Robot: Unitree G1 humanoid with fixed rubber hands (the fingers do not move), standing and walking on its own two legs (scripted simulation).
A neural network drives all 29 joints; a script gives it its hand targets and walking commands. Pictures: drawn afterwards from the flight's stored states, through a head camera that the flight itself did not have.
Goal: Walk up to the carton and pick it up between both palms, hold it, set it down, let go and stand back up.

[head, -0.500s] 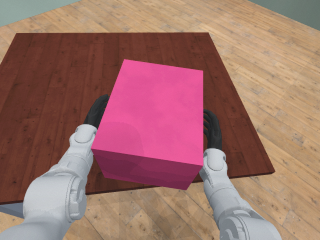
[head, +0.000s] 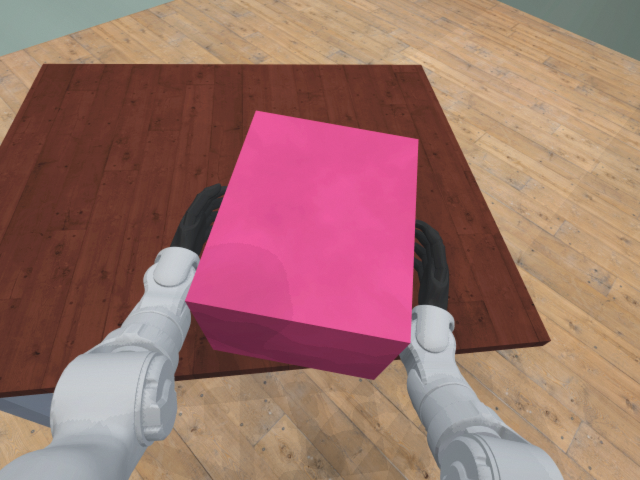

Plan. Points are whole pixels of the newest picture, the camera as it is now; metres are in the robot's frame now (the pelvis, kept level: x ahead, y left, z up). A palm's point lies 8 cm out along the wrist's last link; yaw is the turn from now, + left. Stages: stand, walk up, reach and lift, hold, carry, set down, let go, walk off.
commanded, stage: reach and lift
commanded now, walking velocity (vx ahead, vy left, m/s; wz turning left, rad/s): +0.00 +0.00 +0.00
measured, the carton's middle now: (314, 245) +0.42 -0.01 +0.02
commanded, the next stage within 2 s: none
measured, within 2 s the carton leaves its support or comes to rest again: neither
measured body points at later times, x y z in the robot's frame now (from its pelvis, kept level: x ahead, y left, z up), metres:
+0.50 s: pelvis +0.00 -0.01 +0.00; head +0.06 +0.02 +0.45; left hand +0.44 +0.15 +0.04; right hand +0.36 -0.16 +0.03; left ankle +0.01 +0.12 -0.74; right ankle +0.01 -0.15 -0.74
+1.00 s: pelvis -0.01 -0.01 +0.01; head -0.04 +0.01 +0.45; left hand +0.42 +0.15 +0.14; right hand +0.37 -0.16 +0.12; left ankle +0.01 +0.12 -0.74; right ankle +0.01 -0.15 -0.74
